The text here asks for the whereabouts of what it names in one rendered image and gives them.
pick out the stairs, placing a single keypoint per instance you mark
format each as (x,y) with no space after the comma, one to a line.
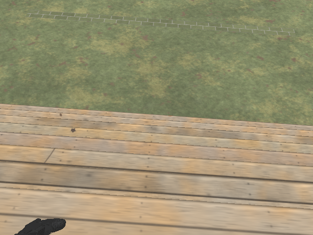
(156,156)

